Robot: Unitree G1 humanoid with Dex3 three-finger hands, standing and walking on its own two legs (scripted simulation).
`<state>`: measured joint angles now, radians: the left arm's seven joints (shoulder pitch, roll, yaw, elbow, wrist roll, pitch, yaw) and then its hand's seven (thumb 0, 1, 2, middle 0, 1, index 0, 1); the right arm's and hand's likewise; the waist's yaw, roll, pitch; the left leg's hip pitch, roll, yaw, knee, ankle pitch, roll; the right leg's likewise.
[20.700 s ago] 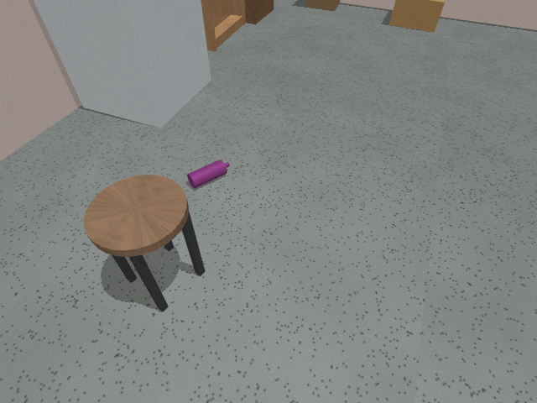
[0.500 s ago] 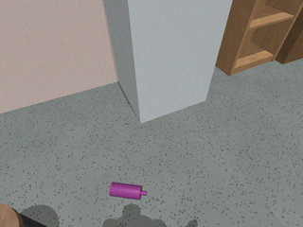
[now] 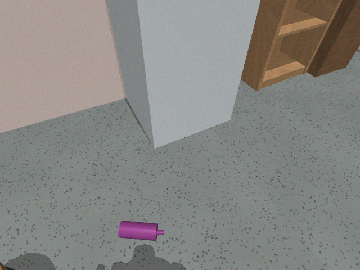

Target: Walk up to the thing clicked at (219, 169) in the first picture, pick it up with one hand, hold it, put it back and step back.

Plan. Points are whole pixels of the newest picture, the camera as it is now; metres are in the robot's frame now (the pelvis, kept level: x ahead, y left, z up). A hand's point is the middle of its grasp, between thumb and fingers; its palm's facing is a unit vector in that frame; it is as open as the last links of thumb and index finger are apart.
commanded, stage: walk up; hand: left
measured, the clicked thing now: (142, 230) +0.46 +0.20 -0.74
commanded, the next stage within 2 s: stand in 0.34 s
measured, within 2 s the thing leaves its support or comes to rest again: neither
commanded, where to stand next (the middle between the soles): +0.06 +0.00 m, yaw -1 degrees
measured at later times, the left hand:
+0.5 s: hand out of the picture +0.08 +0.26 -0.16, palm faces -0.01 -0.94 -0.33, open 7.4 cm
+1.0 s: hand out of the picture +0.08 +0.25 -0.16, palm faces -0.01 -0.94 -0.34, open 7.4 cm
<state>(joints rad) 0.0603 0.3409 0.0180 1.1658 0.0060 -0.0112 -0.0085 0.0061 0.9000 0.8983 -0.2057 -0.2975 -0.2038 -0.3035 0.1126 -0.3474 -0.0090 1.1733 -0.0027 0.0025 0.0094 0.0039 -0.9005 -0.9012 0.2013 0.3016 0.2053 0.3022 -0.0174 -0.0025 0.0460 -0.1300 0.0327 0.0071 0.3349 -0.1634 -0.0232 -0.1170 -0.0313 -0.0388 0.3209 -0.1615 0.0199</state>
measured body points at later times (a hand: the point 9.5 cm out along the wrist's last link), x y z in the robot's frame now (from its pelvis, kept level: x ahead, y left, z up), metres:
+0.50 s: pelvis +0.01 +0.00 +0.00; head +0.01 +0.01 +0.45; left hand +0.08 +0.31 -0.13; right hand +0.09 -0.29 -0.13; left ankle +0.01 +0.13 -0.75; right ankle +0.01 -0.13 -0.75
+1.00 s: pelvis +0.01 +0.00 +0.00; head +0.02 +0.00 +0.45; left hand +0.08 +0.30 -0.13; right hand +0.09 -0.30 -0.13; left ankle +0.01 +0.13 -0.75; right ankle +0.01 -0.13 -0.75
